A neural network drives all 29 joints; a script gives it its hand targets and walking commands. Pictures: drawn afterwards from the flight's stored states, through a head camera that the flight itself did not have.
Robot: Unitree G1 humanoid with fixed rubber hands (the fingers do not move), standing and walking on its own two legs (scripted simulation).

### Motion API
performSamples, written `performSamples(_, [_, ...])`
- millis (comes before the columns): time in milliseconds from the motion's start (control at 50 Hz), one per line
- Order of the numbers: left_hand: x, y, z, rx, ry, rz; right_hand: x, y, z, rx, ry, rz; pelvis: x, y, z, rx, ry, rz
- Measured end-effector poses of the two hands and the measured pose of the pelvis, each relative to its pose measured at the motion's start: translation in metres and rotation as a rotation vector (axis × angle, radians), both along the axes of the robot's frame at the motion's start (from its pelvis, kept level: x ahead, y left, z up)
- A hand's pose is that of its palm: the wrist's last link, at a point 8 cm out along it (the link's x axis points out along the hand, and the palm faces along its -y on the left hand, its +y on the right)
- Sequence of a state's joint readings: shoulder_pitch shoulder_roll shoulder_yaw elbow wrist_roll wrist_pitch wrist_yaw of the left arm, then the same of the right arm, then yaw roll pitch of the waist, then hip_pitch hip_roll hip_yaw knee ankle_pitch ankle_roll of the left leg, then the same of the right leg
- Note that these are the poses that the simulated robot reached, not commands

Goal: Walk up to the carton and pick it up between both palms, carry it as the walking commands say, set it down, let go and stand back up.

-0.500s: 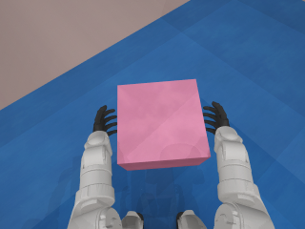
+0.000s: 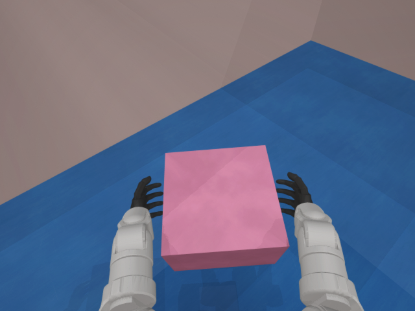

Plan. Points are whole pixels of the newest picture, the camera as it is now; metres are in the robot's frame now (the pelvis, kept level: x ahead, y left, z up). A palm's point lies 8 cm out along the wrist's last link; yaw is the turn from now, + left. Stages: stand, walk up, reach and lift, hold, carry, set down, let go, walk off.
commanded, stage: reach and lift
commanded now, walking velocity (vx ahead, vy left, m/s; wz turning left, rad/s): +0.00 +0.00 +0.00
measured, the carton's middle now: (219, 208) +0.38 +0.00 -0.08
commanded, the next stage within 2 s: hold in 1.36 s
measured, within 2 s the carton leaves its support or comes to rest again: neither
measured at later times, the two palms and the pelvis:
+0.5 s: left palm (129, 207) +0.31 +0.17 +0.07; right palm (309, 206) +0.31 -0.16 +0.06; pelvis +0.02 -0.01 +0.02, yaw +1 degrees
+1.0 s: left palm (132, 202) +0.31 +0.16 +0.08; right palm (315, 206) +0.31 -0.17 +0.07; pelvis +0.01 +0.00 +0.02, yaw +0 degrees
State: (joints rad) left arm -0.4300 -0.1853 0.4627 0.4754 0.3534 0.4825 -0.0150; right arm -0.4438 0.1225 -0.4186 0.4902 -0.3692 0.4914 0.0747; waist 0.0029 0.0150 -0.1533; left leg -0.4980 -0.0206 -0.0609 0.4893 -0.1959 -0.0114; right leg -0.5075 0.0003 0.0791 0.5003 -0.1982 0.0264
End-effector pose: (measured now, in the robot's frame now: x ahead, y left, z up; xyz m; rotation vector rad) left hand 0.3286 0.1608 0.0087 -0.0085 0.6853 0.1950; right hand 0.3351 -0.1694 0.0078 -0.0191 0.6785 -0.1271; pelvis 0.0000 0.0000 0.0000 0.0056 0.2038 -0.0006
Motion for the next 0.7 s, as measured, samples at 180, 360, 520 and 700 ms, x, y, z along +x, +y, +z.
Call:
performSamples(180, [-0.007,0.002,0.022,-0.003,-0.023,0.019,-0.003,0.002,0.022,0.003,-0.020,0.012,0.009,-0.005,0.008,0.000,-0.099,0.005])
performSamples(360, [-0.013,0.002,0.039,-0.002,-0.036,0.007,-0.013,0.003,0.037,-0.007,-0.024,0.003,0.021,-0.009,0.014,-0.003,-0.178,0.010])
performSamples(520, [-0.020,0.005,0.058,0.013,-0.063,-0.001,-0.024,0.006,0.052,-0.014,-0.042,0.011,0.023,-0.007,0.016,-0.002,-0.246,0.011])
performSamples(700, [-0.029,0.008,0.065,-0.005,-0.065,0.006,-0.031,0.010,0.062,-0.037,-0.037,0.010,0.014,-0.004,0.017,-0.004,-0.298,0.016])
